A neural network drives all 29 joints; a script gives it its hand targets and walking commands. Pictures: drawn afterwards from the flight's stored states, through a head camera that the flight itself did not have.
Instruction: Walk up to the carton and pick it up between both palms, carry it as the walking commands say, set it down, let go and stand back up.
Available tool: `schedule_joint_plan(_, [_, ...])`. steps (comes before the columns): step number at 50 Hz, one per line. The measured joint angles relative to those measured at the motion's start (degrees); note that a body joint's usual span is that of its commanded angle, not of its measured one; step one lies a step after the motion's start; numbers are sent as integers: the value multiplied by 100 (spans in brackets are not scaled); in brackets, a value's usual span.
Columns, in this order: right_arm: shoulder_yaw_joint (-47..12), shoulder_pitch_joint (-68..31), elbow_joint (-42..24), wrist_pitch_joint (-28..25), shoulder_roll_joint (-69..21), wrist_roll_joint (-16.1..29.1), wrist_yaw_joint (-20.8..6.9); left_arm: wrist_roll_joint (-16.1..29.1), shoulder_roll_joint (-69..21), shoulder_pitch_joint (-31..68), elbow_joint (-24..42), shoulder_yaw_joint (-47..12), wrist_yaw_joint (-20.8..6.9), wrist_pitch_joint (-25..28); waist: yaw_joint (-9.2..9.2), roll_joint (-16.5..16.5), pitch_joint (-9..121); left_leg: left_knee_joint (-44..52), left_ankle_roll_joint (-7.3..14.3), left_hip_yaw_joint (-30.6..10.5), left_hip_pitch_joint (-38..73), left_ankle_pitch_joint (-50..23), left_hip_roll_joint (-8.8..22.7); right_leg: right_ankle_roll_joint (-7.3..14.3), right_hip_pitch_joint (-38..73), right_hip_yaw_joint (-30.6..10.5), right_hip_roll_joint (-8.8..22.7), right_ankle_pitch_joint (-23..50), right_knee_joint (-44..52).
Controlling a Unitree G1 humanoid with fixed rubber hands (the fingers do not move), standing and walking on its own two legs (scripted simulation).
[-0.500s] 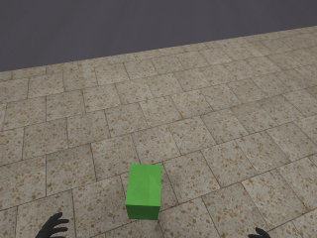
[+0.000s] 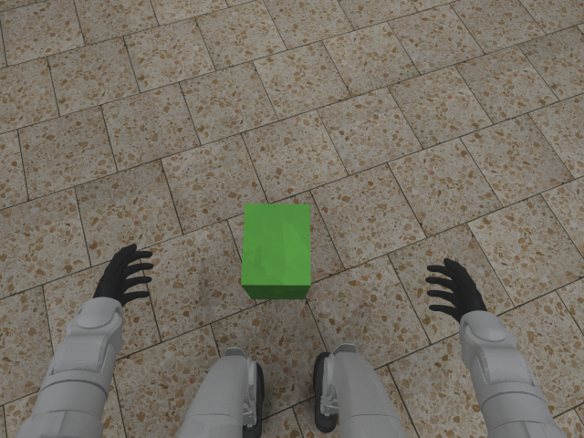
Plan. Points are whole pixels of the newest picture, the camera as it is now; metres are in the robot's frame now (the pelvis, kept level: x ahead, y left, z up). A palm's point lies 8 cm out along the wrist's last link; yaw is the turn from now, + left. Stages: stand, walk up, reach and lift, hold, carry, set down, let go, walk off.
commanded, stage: reach and lift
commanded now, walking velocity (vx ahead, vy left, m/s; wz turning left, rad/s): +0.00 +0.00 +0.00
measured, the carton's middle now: (277, 256) +0.46 +0.03 -0.56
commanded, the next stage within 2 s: none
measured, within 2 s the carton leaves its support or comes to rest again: neither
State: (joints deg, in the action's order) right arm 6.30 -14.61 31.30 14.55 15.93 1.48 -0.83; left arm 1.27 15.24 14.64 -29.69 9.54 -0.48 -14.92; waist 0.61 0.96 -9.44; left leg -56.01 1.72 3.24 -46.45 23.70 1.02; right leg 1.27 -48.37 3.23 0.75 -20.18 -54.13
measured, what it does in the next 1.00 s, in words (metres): lowers itself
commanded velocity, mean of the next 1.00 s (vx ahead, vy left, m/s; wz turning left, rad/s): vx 0.00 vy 0.00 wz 0.00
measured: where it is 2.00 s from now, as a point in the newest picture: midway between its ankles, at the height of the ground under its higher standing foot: (290, 411)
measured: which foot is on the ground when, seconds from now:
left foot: down 0.00-1.00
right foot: down 0.00-1.00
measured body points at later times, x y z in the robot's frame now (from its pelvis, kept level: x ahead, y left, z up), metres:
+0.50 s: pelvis -0.06 +0.00 -0.04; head +0.22 +0.01 +0.31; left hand +0.40 +0.24 -0.14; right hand +0.42 -0.18 -0.15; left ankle +0.03 +0.10 -0.68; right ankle +0.06 -0.11 -0.68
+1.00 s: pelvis -0.04 +0.00 -0.06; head +0.33 +0.02 +0.18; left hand +0.46 +0.21 -0.24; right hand +0.47 -0.15 -0.25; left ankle +0.03 +0.10 -0.68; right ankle +0.06 -0.12 -0.68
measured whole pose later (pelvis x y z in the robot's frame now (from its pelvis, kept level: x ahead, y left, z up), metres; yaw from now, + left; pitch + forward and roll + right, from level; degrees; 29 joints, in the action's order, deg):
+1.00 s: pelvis -0.04 +0.00 -0.06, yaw +2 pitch +30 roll -1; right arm 12.9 -65.2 33.1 12.1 12.1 2.2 9.3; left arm 5.7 15.1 65.5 -32.4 13.0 5.2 -12.2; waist -1.3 0.8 -30.2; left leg -69.0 1.2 -0.5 -76.2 22.5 -1.6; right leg 0.0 -77.0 -0.2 -1.5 -19.2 -66.6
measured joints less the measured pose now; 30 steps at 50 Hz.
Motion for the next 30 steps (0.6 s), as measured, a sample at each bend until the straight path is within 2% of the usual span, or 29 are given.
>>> schedule_joint_plan(5, [-30,-834,35,225,-46,67,22,119,-81,787,-160,-17,46,-192,-5,-150,21,-341,30,30,-650,23,-8,-11,-664,-62,3,32,-332])
schedule_joint_plan(8, [19,-1213,152,309,-92,58,60,64,-228,1103,-257,37,100,-255,-59,-218,32,-468,41,40,-949,-3,-7,-79,-966,-111,-18,105,-439])
schedule_joint_plan(10, [57,-1403,240,335,-136,53,90,43,-301,1247,-291,83,145,-271,-102,-250,40,-521,41,38,-1136,-35,-14,-48,-1153,-123,-21,116,-496])
schedule_joint_plan(18, [393,-2452,645,326,-175,17,184,153,-149,2093,-265,263,359,-273,-273,-165,-35,-679,45,-23,-1910,-232,-53,-20,-1880,-105,-8,300,-613])
schedule_joint_plan(25, [530,-3822,920,292,-108,73,418,543,118,3537,-740,154,344,-270,-203,-35,-106,-737,51,-106,-2611,-463,-134,-22,-2529,-77,31,487,-661])
schedule_joint_plan(30, [592,-4390,1224,229,-361,-25,549,353,-58,4297,-1347,286,269,-128,-104,-206,28,-707,31,-83,-2967,-523,-123,-19,-2913,-137,-14,554,-650])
